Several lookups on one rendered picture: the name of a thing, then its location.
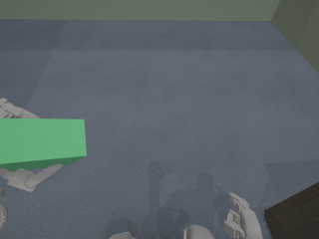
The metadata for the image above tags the right robot thigh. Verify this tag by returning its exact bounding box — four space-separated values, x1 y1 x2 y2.
182 224 215 239

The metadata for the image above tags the robot right hand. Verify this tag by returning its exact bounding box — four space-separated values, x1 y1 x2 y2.
223 192 263 239

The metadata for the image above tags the robot left hand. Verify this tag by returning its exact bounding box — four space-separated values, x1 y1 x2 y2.
0 98 64 192

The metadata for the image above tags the table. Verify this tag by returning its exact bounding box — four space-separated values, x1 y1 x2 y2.
264 182 319 239

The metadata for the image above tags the sponge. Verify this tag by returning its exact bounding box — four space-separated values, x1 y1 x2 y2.
0 118 87 172

